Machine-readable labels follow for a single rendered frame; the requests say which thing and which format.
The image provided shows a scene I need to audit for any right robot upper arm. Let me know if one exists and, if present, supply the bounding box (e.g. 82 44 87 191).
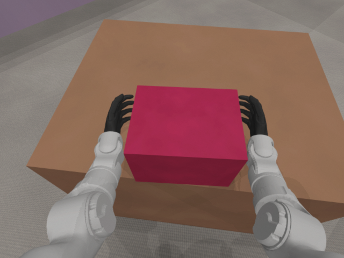
253 201 344 258

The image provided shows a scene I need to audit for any robot left forearm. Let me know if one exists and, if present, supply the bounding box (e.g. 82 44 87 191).
47 131 124 238

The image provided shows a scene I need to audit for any right robot hand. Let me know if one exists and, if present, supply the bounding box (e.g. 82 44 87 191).
239 95 268 137

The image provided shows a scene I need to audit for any robot right forearm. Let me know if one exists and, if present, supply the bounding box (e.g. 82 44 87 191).
246 134 312 216

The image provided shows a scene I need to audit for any pedestal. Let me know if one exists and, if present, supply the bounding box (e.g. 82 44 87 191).
26 19 344 234

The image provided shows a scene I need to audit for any left robot hand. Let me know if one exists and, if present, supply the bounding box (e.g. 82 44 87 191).
104 94 134 134

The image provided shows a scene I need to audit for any left robot upper arm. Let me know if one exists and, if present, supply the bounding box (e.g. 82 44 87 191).
19 191 116 258

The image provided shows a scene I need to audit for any carton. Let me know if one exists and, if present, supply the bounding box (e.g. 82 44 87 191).
124 85 248 187

